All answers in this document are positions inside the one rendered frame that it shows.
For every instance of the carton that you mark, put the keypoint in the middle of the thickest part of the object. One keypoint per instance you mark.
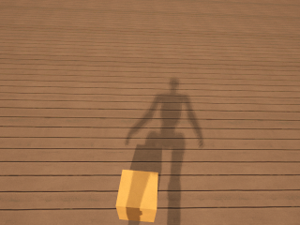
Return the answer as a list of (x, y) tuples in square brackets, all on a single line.
[(137, 197)]

